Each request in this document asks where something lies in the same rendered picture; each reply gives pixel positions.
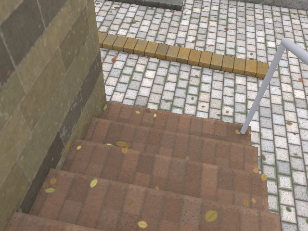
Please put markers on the stairs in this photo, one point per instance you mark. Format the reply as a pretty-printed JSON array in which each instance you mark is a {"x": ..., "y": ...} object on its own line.
[{"x": 141, "y": 169}]

